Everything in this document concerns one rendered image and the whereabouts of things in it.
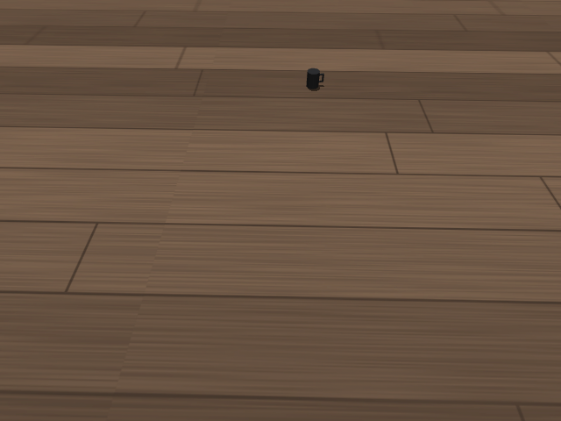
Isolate mug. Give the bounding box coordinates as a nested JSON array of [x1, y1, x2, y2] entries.
[[307, 68, 324, 89]]

